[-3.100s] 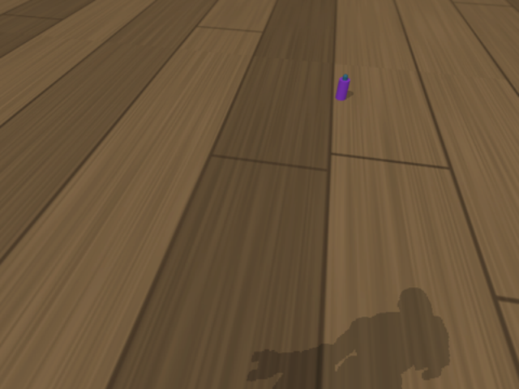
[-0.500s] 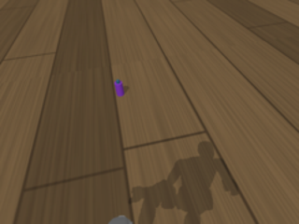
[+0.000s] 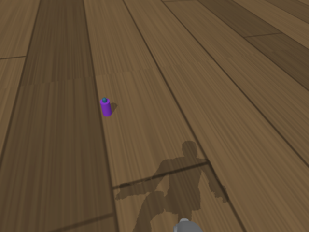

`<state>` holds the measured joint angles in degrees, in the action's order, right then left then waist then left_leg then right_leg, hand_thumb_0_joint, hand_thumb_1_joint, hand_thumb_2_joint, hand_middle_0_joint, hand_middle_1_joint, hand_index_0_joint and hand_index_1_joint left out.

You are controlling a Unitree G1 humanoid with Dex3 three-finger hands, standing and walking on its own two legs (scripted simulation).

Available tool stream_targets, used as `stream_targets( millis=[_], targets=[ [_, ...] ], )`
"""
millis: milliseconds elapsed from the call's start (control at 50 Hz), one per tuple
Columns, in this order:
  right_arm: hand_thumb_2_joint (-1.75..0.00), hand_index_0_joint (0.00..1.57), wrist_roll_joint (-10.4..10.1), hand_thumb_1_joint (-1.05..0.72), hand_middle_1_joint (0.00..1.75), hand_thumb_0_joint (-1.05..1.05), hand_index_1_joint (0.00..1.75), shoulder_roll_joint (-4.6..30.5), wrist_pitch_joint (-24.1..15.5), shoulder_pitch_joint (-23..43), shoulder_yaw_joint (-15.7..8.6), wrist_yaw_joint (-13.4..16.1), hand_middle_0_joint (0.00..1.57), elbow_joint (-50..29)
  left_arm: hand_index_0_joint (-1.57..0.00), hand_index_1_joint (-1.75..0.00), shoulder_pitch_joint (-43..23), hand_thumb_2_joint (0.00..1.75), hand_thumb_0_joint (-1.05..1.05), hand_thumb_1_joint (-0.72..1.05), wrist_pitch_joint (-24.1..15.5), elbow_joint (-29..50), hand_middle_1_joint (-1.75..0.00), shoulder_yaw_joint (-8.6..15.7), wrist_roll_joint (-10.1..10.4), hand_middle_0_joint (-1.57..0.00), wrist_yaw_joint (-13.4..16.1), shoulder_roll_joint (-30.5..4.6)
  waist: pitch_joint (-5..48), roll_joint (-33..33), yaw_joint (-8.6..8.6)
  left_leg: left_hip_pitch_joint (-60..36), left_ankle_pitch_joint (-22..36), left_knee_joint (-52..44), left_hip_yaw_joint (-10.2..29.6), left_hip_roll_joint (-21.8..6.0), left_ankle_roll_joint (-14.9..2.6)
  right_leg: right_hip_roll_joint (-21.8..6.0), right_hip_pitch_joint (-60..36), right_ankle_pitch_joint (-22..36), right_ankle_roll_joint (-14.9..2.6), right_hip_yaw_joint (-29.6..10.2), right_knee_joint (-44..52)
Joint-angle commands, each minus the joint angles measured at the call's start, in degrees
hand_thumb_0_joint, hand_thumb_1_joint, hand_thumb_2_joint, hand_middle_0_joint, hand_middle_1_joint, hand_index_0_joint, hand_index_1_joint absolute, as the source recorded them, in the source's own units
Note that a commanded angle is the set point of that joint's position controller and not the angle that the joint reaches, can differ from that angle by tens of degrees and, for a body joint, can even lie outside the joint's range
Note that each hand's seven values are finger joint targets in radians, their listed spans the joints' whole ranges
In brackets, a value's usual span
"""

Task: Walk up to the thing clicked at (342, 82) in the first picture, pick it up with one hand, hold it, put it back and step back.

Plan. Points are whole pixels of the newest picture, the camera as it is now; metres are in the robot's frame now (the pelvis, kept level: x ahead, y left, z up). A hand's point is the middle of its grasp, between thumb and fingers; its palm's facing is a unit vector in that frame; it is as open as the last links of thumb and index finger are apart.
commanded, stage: walk up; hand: left
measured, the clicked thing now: (105, 106) +1.20 +0.33 -0.68
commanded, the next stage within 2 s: none
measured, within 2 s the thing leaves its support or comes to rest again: neither
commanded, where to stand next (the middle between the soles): +0.88 +0.05 m, yaw +1 degrees
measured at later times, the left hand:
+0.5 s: hand (64, 210) +0.23 +0.25 -0.13, palm faces +0.05 -0.91 -0.40, open 7.4 cm
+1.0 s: hand (68, 141) +0.48 +0.31 -0.14, palm faces -0.02 -0.94 -0.35, open 7.4 cm
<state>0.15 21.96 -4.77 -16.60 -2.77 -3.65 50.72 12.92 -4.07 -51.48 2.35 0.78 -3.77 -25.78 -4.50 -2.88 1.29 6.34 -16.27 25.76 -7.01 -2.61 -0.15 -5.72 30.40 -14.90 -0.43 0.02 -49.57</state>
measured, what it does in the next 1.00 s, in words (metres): walks ahead: right foot, then left foot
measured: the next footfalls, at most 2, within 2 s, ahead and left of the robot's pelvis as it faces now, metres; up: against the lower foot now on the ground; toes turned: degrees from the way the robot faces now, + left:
right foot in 0.14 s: +0.25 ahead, -0.15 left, +0.00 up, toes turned -5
left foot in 0.62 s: +0.42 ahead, +0.14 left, +0.00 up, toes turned +8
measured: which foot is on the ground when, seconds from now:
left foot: down 0.00-0.16, up 0.18-0.60, down 0.62-1.00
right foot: up 0.00-0.12, down 0.14-0.66, up 0.68-1.00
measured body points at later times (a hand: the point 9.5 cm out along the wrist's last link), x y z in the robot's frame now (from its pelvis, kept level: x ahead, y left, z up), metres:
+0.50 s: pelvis +0.22 -0.03 +0.00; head +0.23 -0.04 +0.45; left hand +0.23 +0.30 -0.10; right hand +0.32 -0.35 -0.12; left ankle +0.34 +0.13 -0.70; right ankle +0.21 -0.14 -0.74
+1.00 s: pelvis +0.42 +0.03 +0.00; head +0.44 +0.04 +0.45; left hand +0.48 +0.35 -0.12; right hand +0.48 -0.29 -0.11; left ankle +0.38 +0.13 -0.74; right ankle +0.55 -0.13 -0.70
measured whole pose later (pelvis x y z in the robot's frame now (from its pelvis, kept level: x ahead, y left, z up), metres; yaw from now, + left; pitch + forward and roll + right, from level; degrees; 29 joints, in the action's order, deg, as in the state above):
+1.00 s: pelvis +0.42 +0.03 +0.00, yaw +2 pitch -3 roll +1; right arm 0.3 22.2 -4.5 -17.9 -3.0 -3.1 50.2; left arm 14.8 -2.4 -53.1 2.6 -0.3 -3.7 -24.5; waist -5.1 -2.2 1.2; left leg 4.3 -16.2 23.7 -6.6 -0.1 -1.9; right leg -6.3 29.2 -10.5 -0.2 0.3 -43.5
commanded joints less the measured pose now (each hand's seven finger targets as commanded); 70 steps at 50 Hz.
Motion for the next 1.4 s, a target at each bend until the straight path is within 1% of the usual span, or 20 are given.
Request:
stream_targets(
  millis=[0,100,120,140,180,280,380,520,600,620,640,660,760,920,1080,1100,1140,1160,1260,1380],
  targets=[
    [-0.90,0.20,-0.23,-0.90,0.30,0.00,0.30,17.59,-2.03,3.30,-4.70,0.80,0.20,-5.56,-0.20,-0.30,-1.15,0.90,0.00,0.90,-1.48,3.49,-0.30,3.57,-0.62,-0.20,-0.61,-8.40,1.12,12.28,-1.47,6.48,14.15,-8.95,6.95,-12.30,-11.40,-0.73,-8.50,8.71,-0.45,1.88,12.98],
    [-0.90,0.20,-0.21,-0.90,0.30,0.00,0.30,14.77,-0.97,3.05,-3.94,1.03,0.20,-6.06,-0.20,-0.30,6.71,0.90,0.00,0.90,-1.50,-0.59,-0.30,5.76,-1.07,-0.20,0.24,-11.67,6.69,1.47,-6.51,14.91,7.85,9.28,3.75,-8.02,-7.39,2.88,-30.83,6.94,-2.49,3.86,16.37],
    [-0.90,0.20,-0.17,-0.90,0.30,0.00,0.30,11.57,-0.86,-0.69,-2.76,0.90,0.20,-5.75,-0.20,-0.30,11.76,0.90,0.00,0.90,-1.99,-1.32,-0.30,6.97,-1.46,-0.20,0.98,-14.44,9.90,-9.16,-8.72,19.88,3.85,25.17,0.15,-2.41,-5.56,-1.21,-37.33,-5.25,-3.85,-3.53,22.91],
    [-0.90,0.20,-0.11,-0.90,0.30,0.00,0.30,9.08,-0.55,-4.05,-1.82,0.77,0.20,-6.07,-0.20,-0.30,13.78,0.90,0.00,0.90,-2.51,-0.08,-0.30,7.94,-1.59,-0.20,1.70,-18.97,10.49,-16.41,-7.90,29.03,-12.63,38.34,1.69,3.77,-3.17,-15.58,-40.61,-13.99,-7.73,-27.96,31.86],
    [-0.90,0.20,0.23,-0.90,0.30,0.00,0.30,16.35,0.30,-0.52,-3.56,1.76,0.20,-4.57,-0.20,-0.30,8.99,0.90,0.00,0.90,-2.26,1.63,-0.30,7.08,-0.18,-0.20,2.10,-19.40,5.97,-7.92,-7.69,33.25,-12.56,46.19,8.14,0.23,-2.31,-20.86,-34.12,-16.64,-14.96,-39.00,37.16],
    [-0.90,0.20,-0.48,-0.90,0.30,0.00,0.30,13.61,1.69,-3.67,-3.40,0.58,0.20,-0.59,-0.20,-0.30,0.94,0.90,0.00,0.90,-2.94,3.10,-0.30,4.63,-0.40,-0.20,2.47,-12.63,0.62,-5.81,-1.28,22.63,0.93,36.28,11.99,-2.15,-1.97,-8.17,-16.35,-3.90,-8.33,-9.78,37.68],
    [-0.90,0.20,0.84,-0.90,0.30,0.00,0.30,13.19,2.32,1.53,-4.04,-0.89,0.20,-2.01,-0.20,-0.30,1.60,0.90,0.00,0.90,-3.60,4.63,-0.30,5.23,-0.96,-0.20,2.35,-13.57,0.12,-3.95,-2.15,26.13,4.11,23.58,10.24,-3.02,1.14,-10.58,-18.00,-9.74,-11.89,-6.30,40.61],
    [-0.90,0.20,1.14,-0.90,0.30,0.00,0.30,11.82,1.00,9.40,-3.94,-1.99,0.20,-4.12,-0.20,-0.30,5.52,0.90,0.00,0.90,-3.09,3.59,-0.30,5.48,-1.08,-0.20,2.09,-14.59,1.24,-2.11,-4.68,17.73,8.52,8.54,4.71,-2.92,-0.56,-10.29,-20.79,-2.22,-10.27,-2.07,34.42],
    [-0.90,0.20,1.22,-0.90,0.30,0.00,0.30,14.88,0.27,-1.81,-5.39,-0.95,0.20,-0.76,-0.20,-0.30,3.88,0.90,0.00,0.90,-2.27,4.19,-0.30,4.39,-1.42,-0.20,2.20,-13.12,5.82,4.91,2.50,-1.82,4.32,3.64,3.98,-0.10,-3.55,-7.54,-14.54,11.77,-7.47,1.51,15.63],
    [-0.90,0.20,2.19,-0.90,0.30,0.00,0.30,18.64,-0.18,-9.53,-6.77,0.03,0.20,1.11,-0.20,-0.30,6.39,0.90,0.00,0.90,-2.02,4.27,-0.30,2.87,-0.98,-0.20,2.38,-9.13,10.99,15.73,5.39,-11.16,-5.73,-1.18,13.58,-5.55,-6.38,-2.53,-8.47,10.50,-4.82,5.57,-2.78],
    [-0.90,0.20,2.02,-0.90,0.30,0.00,0.30,22.61,-0.54,-8.84,-7.59,0.81,0.20,-0.78,-0.20,-0.30,9.60,0.90,0.00,0.90,-1.75,4.79,-0.30,1.61,-0.46,-0.20,2.01,-4.24,10.85,25.63,3.60,-18.75,-9.96,-6.97,37.37,-17.83,-9.94,6.45,7.59,-14.40,-1.63,4.10,-14.28],
    [-0.90,0.20,0.18,-0.90,0.30,0.00,0.30,23.66,-0.48,-7.61,-7.74,0.90,0.20,-1.76,-0.20,-0.30,8.52,0.90,0.00,0.90,-1.16,3.11,-0.30,3.01,-0.56,-0.20,3.06,-10.79,9.87,16.94,4.06,-14.85,-11.43,-10.90,44.98,-22.39,-14.43,5.17,8.36,-16.20,-2.67,-0.11,-17.77],
    [-0.90,0.20,-0.83,-0.90,0.30,0.00,0.30,15.72,-0.99,-0.09,-4.52,1.70,0.20,-3.17,-0.20,-0.30,8.90,0.90,0.00,0.90,-0.52,0.20,-0.30,2.80,0.32,-0.20,2.05,-10.27,1.11,9.97,-0.72,1.44,12.78,-10.34,16.50,-11.88,-8.51,0.00,0.76,-1.95,-1.56,-4.84,-11.36],
    [-0.90,0.20,-0.03,-0.90,0.30,0.00,0.30,16.68,-1.33,-0.90,-4.98,1.64,0.20,-4.80,-0.20,-0.30,-0.20,0.90,0.00,0.90,-0.11,3.47,-0.30,2.84,-1.10,-0.20,0.27,-7.95,-1.64,10.40,0.80,0.46,11.66,-12.52,10.98,-12.56,-13.01,-1.71,1.97,4.33,0.78,0.26,6.41],
    [-0.90,0.20,-0.07,-0.90,0.30,0.00,0.30,14.51,0.18,-0.12,-4.12,1.69,0.20,-7.11,-0.20,-0.30,5.40,0.90,0.00,0.90,-1.47,0.91,-0.30,4.35,-1.28,-0.20,1.09,-9.30,5.45,3.12,-3.83,6.83,16.66,6.92,5.24,-8.04,-8.21,3.84,-24.70,7.12,-2.25,4.20,20.90],
    [-0.90,0.20,-0.11,-0.90,0.30,0.00,0.30,11.78,0.11,-2.26,-3.04,1.61,0.20,-7.32,-0.20,-0.30,10.96,0.90,0.00,0.90,-1.98,-0.24,-0.30,5.42,-1.51,-0.20,1.81,-11.76,9.57,-4.40,-6.33,11.37,12.20,19.44,2.78,-4.39,-6.68,0.92,-33.38,2.04,-3.55,-0.46,24.28],
    [-0.90,0.20,-0.14,-0.90,0.30,0.00,0.30,12.80,0.91,-5.13,-2.67,1.82,0.20,-6.52,-0.20,-0.30,12.31,0.90,0.00,0.90,-2.13,0.98,-0.30,6.71,-1.03,-0.20,2.68,-18.16,9.95,-9.52,-6.67,29.45,-14.73,37.92,4.46,3.57,-2.92,-19.58,-40.77,-10.32,-12.85,-35.36,33.99],
    [-0.90,0.20,0.26,-0.90,0.30,0.00,0.30,15.89,1.30,-2.86,-3.54,2.33,0.20,-5.75,-0.20,-0.30,10.29,0.90,0.00,0.90,-1.80,1.55,-0.30,6.57,-0.46,-0.20,2.86,-17.91,7.89,-7.21,-6.50,30.11,-14.22,40.63,7.53,0.55,-2.83,-20.65,-36.64,-11.71,-15.82,-37.28,34.36],
    [-0.90,0.20,-0.28,-0.90,0.30,0.00,0.30,12.53,2.23,-4.97,-3.12,1.25,0.20,-2.46,-0.20,-0.30,4.55,0.90,0.00,0.90,-2.41,3.57,-0.30,4.42,-0.32,-0.20,3.19,-11.80,2.48,-5.61,-1.85,23.29,-2.09,35.63,10.39,-1.37,-1.98,-8.83,-22.18,8.57,-8.49,-11.09,34.07],
    [-0.90,0.20,1.10,-0.90,0.30,0.00,0.30,12.38,2.86,0.60,-4.06,-0.45,0.20,-3.47,-0.20,-0.30,3.83,0.90,0.00,0.90,-2.66,6.05,-0.30,5.12,-1.30,-0.20,2.65,-13.24,-1.34,-5.29,-2.83,23.69,2.20,21.42,7.75,-3.66,0.99,-9.58,-16.26,-10.52,-11.90,-7.37,39.07]
  ],
)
